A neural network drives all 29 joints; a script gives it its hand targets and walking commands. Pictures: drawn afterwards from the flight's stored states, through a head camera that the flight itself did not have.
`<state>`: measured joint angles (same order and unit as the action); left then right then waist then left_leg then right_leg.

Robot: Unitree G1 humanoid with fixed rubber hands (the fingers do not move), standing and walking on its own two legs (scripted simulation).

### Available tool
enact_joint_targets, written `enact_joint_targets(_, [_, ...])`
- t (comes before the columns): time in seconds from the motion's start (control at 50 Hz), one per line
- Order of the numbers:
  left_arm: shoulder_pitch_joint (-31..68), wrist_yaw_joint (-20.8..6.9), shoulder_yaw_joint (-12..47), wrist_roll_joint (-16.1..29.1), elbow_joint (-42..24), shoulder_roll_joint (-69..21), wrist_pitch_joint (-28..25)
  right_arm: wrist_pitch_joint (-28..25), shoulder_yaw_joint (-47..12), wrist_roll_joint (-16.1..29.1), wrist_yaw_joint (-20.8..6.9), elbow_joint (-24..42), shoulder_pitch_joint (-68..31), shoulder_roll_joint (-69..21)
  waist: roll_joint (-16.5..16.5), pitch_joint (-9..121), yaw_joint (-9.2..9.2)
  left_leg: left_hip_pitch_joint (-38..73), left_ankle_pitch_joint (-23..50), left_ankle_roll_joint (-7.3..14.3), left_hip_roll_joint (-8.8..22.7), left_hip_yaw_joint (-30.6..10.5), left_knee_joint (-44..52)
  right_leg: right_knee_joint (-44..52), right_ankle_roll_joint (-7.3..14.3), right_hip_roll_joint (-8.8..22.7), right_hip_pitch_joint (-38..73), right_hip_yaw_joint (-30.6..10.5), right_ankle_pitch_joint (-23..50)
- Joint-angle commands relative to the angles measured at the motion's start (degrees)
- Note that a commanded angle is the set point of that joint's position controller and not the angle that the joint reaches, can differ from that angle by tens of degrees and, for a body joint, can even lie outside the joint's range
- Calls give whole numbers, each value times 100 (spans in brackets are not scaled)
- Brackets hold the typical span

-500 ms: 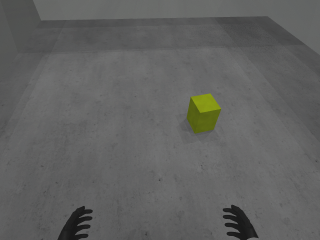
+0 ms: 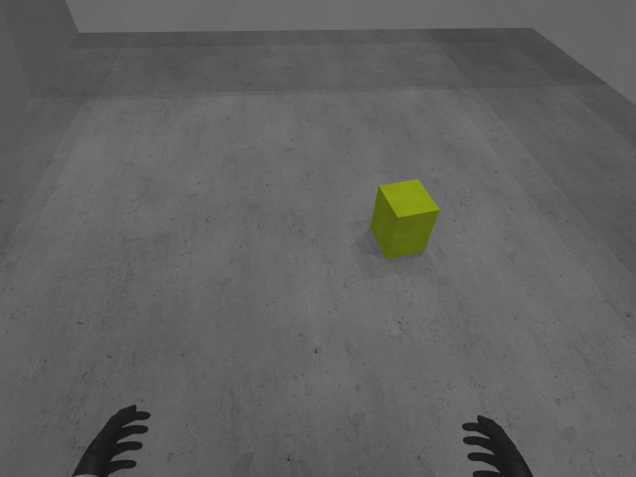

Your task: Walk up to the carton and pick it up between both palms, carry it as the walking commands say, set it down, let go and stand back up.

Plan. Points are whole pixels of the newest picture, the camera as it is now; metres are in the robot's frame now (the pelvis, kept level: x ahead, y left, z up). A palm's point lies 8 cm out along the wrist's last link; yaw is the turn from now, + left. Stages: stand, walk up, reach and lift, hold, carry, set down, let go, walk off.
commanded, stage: stand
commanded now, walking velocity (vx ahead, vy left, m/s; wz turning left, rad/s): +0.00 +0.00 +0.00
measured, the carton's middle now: (402, 219) +1.15 -0.39 -0.63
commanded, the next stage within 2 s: none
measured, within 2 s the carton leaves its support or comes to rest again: neither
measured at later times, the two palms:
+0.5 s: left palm out of the picture +0.15 +0.27 -0.07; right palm out of the picture +0.13 -0.26 -0.08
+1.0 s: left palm out of the picture +0.14 +0.28 -0.06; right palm out of the picture +0.13 -0.26 -0.08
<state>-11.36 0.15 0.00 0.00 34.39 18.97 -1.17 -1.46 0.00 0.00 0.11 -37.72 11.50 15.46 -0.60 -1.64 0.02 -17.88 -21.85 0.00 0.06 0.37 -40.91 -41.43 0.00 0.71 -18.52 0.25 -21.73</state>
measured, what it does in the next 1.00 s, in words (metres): stands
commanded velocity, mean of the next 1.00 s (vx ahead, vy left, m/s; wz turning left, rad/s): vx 0.00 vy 0.00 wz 0.00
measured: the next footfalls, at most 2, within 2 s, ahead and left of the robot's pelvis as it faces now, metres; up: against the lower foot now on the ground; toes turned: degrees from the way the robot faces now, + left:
none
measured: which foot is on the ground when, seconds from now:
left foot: down 0.00-1.00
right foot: down 0.00-1.00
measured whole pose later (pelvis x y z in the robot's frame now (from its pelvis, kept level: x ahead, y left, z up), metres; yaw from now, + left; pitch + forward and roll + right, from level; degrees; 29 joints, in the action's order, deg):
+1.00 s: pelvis -0.01 +0.00 +0.01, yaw +0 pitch -1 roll +0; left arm -11.4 -0.2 0.0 0.0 35.8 20.8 -1.9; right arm -1.9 0.0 0.0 0.1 -44.1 8.5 16.1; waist -1.1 -1.2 0.0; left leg -17.9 -18.9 0.1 0.1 0.4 -37.6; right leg -37.5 0.0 0.7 -18.3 0.3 -18.4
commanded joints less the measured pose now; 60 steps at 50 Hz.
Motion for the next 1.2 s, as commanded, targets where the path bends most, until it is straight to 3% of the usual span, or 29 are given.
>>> enact_joint_targets(0.0, [204, 27, -444, -151, -186, 1043, -252, -203, 592, -155, 19, 323, -288, 1469, 232, 184, -2, -125, 953, 375, 421, -435, 709, 656, 433, 469, 56, -413, 1118])
enact_joint_targets(0.02, [134, 37, -418, -181, -70, 1077, -271, -201, 586, -173, 6, 299, -203, 1337, -78, 529, 71, 23, 1057, 420, 513, -557, 690, 603, 453, 501, 224, -404, 1120])
enact_joint_targets(0.08, [170, 26, -474, -147, -140, 1130, -217, -214, 505, -160, 16, 133, -295, 1422, 246, 445, -79, 16, 1205, 435, 478, -459, 680, 637, 456, 445, 271, -400, 1147])
enact_joint_targets(0.12, [158, 31, -457, -162, -82, 1156, -243, -204, 592, -124, 3, 241, -309, 1364, -47, 642, 70, 124, 1198, 415, 488, -404, 531, 670, 461, 411, 268, -427, 1259])
enact_joint_targets(0.18, [290, 29, -427, -252, -48, 1141, -275, -181, 607, -153, 28, 199, -416, 1418, -95, 380, 19, -6, 1104, 389, 455, -443, 645, 711, 437, 432, 169, -377, 1179])
enact_joint_targets(0.24, [129, 63, -407, -115, -10, 1154, -238, -185, 603, -143, -3, 144, -243, 1489, 181, 404, -6, 78, 1273, 419, 479, -467, 642, 701, 447, 531, 223, -485, 1386])
enact_joint_targets(0.28, [269, 31, -449, -159, -77, 1216, -253, -204, 570, -148, 8, 97, -310, 1465, -157, 591, 44, 194, 1294, 350, 483, -435, 655, 671, 428, 478, 262, -407, 1356])
enact_joint_targets(0.3, [233, 39, -455, -103, -79, 1123, -250, -202, 519, -156, 17, 99, -295, 1441, 206, 449, -55, 60, 1270, 427, 487, -404, 723, 771, 419, 539, 253, -474, 1316])
enact_joint_targets(0.32, [280, 30, -381, -138, -14, 1152, -256, -165, 548, -161, 3, 70, -408, 1457, -35, 372, 24, 56, 1138, 411, 486, -428, 757, 717, 420, 490, 211, -380, 1204])
enact_joint_targets(0.36, [268, 49, -429, -140, -27, 1179, -263, -181, 588, -100, -6, 133, -536, 1492, 261, 368, -6, -50, 994, 425, 496, -515, 895, 808, 410, 493, 281, -473, 1102])
enact_joint_targets(0.38, [127, 36, -411, -119, -3, 1138, -240, -198, 587, -147, 0, 117, -371, 1560, 3, 470, -96, -115, 874, 431, 525, -620, 799, 755, 401, 532, 357, -543, 1033])
enact_joint_targets(0.4, [235, 25, -422, -196, 2, 1243, -273, -200, 583, -110, 10, 34, -345, 1504, -204, 348, -51, -82, 986, 363, 407, -481, 755, 900, 500, 619, 222, -607, 936])
enact_joint_targets(0.48, [277, 54, -450, -150, 74, 1344, -226, -161, 520, -117, -15, -59, -315, 1424, 36, 407, 27, 116, 768, 380, 428, -485, 848, 995, 486, 618, 203, -671, 813])
enact_joint_targets(0.52, [323, 47, -388, -163, 29, 1239, -258, -153, 536, -112, -29, -51, -376, 1493, -3, 267, -1, 131, 753, 367, 413, -466, 859, 1154, 479, 618, 26, -646, 632])
enact_joint_targets(0.54, [378, 34, -399, -169, 28, 1139, -259, -215, 571, -125, 11, -75, -386, 1507, -70, 361, 99, 180, 762, 386, 519, -554, 982, 1022, 440, 496, 48, -572, 804])
enact_joint_targets(0.58, [352, 22, -439, -141, 67, 1154, -275, -226, 536, -149, -31, -72, -552, 1518, 142, 487, -28, 222, 1018, 377, 514, -561, 1028, 965, 359, 411, 171, -355, 802])
enact_joint_targets(0.66, [223, -3, -468, -133, 34, 1305, -288, -217, 557, -96, -81, -131, -408, 1482, 62, 635, -70, 182, 1160, 403, 483, -446, 896, 977, 424, 518, 441, -438, 1078])
enact_joint_targets(0.68, [361, -15, -424, -102, 136, 1290, -285, -212, 517, -116, -72, -97, -472, 1424, -7, 793, 62, 243, 1286, 396, 505, -447, 926, 934, 461, 606, 512, -440, 1322])
enact_joint_targets(0.72, [245, -12, -399, -85, 107, 1166, -320, -241, 505, -177, -61, -181, -557, 1433, 146, 529, -64, 151, 1277, 361, 499, -458, 1017, 992, 403, 551, 392, -501, 1266])
enact_joint_targets(0.84, [165, 10, -388, -136, 187, 1345, -323, -205, 559, -90, -54, -276, -442, 1395, -241, 741, 83, 319, 1207, 343, 413, -378, 835, 1097, 457, 607, 341, -531, 1347])
enact_joint_targets(0.88, [312, -10, -372, -130, 256, 1297, -287, -185, 518, -157, -51, -319, -527, 1509, 184, 397, 78, 244, 978, 381, 445, -469, 987, 1181, 381, 615, 219, -523, 1045])
enact_joint_targets(0.9, [222, -18, -374, -126, 225, 1242, -308, -183, 508, -117, -42, -320, -556, 1397, -56, 583, -25, 249, 1156, 355, 463, -407, 996, 1083, 379, 546, 388, -370, 1173])
enact_joint_targets(0.96, [334, 1, -428, -129, 267, 1357, -253, -199, 577, -115, -45, -329, -641, 1580, 179, 511, 10, 200, 1180, 379, 451, -441, 1003, 1121, 384, 548, 316, -459, 1177])
enact_joint_targets(1.0, [299, 0, -364, -142, 231, 1242, -276, -194, 511, -96, -27, -343, -627, 1504, -112, 503, 25, 187, 820, 306, 475, -440, 1059, 1239, 362, 512, 269, -482, 943])
enact_joint_targets(1.02, [238, 1, -396, -114, 366, 1336, -266, -180, 556, -130, -63, -431, -497, 1656, -41, 604, -36, 345, 977, 341, 502, -493, 1103, 1219, 402, 570, 316, -485, 897])
enact_joint_targets(1.04, [285, -4, -343, -143, 248, 1111, -306, -201, 547, -121, -60, -399, -550, 1595, 44, 622, 59, 291, 848, 319, 517, -486, 1132, 1278, 343, 533, 360, -410, 867])
enact_joint_targets(1.08, [300, -10, -382, -81, 242, 1143, -306, -201, 520, -108, -59, -520, -548, 1556, 225, 534, -58, 194, 976, 412, 594, -586, 1328, 1263, 338, 507, 397, -428, 1032])
enact_joint_targets(1.14, [309, -35, -356, -111, 428, 1316, -330, -214, 483, -126, -64, -470, -608, 1396, 125, 784, 54, 326, 1047, 364, 514, -560, 1240, 1243, 357, 594, 477, -542, 994])
enact_joint_targets(1.18, [282, -24, -350, -150, 360, 1193, -259, -217, 530, -122, -53, -495, -671, 1637, 136, 580, -45, 218, 833, 358, 554, -597, 1371, 1253, 381, 554, 370, -464, 897])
